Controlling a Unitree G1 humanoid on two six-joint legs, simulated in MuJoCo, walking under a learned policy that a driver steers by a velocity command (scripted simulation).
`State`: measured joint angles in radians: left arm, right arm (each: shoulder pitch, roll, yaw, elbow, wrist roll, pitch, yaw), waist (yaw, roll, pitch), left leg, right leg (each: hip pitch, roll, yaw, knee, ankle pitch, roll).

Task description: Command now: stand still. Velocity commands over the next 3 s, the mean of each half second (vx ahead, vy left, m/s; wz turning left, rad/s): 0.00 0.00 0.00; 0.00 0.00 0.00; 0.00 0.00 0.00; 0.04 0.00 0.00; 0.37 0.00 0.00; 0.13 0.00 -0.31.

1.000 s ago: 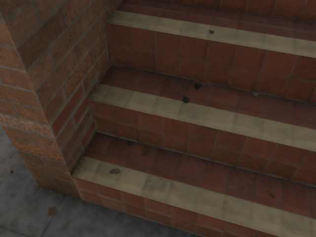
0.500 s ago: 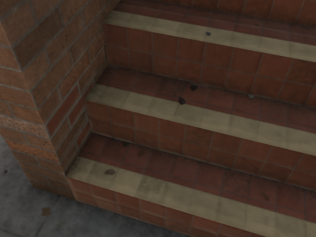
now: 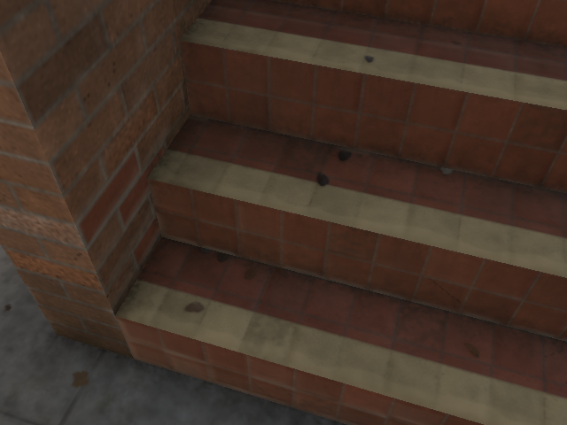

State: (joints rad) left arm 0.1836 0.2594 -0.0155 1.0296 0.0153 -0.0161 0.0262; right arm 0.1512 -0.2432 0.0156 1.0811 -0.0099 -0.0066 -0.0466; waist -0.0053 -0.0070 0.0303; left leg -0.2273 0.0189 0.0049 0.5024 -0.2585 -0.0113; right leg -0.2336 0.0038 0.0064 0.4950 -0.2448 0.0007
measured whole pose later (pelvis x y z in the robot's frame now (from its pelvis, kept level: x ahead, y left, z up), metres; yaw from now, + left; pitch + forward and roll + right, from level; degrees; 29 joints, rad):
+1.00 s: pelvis +0.01 -0.01 +0.00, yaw +0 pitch -1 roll +0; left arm 0.22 0.23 0.00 1.05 0.01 -0.02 0.02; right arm 0.22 -0.22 0.01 1.07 -0.01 0.00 -0.06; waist -0.01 0.00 0.03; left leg -0.21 0.03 0.00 0.49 -0.27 -0.03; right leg -0.22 0.02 0.00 0.48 -0.25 -0.01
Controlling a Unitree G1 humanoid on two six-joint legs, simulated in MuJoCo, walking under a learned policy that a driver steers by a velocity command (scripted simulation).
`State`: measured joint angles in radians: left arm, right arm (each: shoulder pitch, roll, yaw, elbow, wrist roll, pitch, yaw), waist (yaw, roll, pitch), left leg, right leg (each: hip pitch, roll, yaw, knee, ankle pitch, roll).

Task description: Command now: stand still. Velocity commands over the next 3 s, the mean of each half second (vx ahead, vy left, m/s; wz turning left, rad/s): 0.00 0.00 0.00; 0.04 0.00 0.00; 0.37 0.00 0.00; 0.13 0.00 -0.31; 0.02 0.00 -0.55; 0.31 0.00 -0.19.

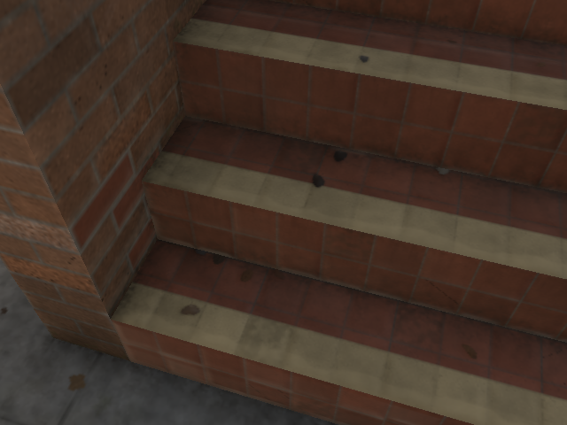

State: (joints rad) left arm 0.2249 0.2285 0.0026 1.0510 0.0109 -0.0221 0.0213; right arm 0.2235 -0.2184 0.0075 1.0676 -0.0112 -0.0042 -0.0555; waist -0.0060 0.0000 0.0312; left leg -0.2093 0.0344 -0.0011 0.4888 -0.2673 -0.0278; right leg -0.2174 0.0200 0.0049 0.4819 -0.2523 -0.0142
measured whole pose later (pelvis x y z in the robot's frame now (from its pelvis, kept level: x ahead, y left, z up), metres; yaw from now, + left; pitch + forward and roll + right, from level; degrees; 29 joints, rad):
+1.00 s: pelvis +0.02 +0.00 +0.00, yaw +0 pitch -1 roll +0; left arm 0.27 0.21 0.03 1.07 -0.01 -0.02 0.03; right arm 0.31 -0.21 -0.02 1.05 0.00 -0.03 -0.06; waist 0.00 0.01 0.00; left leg -0.23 0.03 -0.01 0.60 -0.41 0.01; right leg -0.22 0.03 0.01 0.53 -0.32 -0.04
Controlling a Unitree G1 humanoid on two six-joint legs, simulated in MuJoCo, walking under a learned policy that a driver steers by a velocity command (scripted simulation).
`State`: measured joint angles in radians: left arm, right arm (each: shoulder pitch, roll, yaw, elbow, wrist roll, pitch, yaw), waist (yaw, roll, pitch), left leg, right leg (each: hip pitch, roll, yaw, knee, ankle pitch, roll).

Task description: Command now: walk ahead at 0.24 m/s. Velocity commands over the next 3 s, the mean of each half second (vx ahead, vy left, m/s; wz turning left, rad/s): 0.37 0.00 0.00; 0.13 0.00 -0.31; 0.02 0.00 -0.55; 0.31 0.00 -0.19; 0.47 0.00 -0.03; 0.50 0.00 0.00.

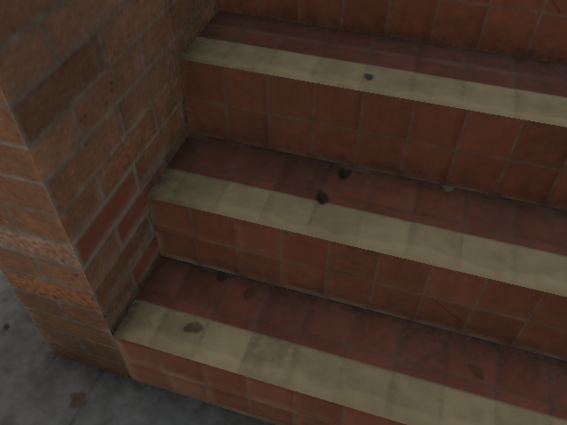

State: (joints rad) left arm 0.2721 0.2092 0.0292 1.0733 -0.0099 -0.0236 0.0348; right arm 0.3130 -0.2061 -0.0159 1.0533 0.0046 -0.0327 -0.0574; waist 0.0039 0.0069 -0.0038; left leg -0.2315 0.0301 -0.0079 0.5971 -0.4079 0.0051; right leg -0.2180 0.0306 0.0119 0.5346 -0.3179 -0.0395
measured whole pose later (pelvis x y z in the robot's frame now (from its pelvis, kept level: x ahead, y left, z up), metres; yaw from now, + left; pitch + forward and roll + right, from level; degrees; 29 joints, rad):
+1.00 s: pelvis +0.26 +0.04 +0.00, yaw -12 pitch +2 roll +1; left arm 0.19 0.26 0.06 0.76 0.00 0.03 0.06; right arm 0.18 -0.22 -0.02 0.83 0.01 -0.01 -0.07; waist 0.03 -0.04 0.04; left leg -0.28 -0.04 0.01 0.50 -0.24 -0.05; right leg -0.37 0.08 0.16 0.56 -0.22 -0.03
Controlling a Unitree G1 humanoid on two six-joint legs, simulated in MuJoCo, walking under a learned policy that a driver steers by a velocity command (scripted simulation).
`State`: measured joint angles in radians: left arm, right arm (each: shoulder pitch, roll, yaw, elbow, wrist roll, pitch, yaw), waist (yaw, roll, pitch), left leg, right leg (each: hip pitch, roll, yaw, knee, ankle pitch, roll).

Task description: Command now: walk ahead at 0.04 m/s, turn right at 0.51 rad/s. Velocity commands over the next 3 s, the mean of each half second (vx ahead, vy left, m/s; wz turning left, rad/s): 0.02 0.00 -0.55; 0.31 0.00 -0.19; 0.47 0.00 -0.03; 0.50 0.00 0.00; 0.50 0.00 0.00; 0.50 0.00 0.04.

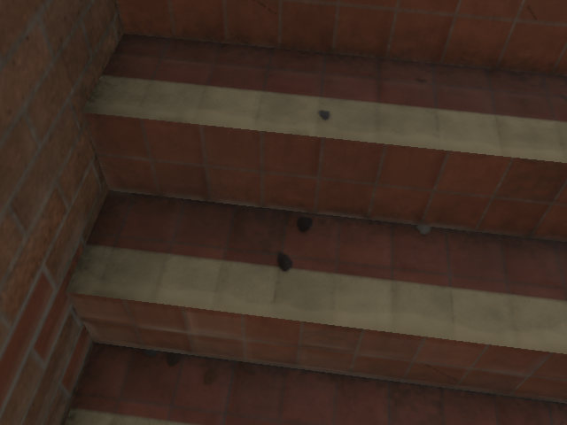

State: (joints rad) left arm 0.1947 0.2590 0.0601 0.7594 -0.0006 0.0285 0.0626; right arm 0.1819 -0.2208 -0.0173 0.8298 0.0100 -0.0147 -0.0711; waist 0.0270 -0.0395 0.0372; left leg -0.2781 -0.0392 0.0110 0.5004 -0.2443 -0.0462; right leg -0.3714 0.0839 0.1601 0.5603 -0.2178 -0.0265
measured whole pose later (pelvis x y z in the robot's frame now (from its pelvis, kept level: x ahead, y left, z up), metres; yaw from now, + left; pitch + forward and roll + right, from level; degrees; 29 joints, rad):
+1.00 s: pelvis -0.01 -0.04 +0.01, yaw -21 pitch +2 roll +0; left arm 0.22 0.21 0.04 0.68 -0.01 -0.05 0.01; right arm 0.16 -0.20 -0.02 0.69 -0.03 -0.09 -0.01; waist 0.01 -0.03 -0.03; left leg -0.21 -0.01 0.05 0.44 -0.25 0.04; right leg -0.27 0.04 0.01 0.66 -0.35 -0.03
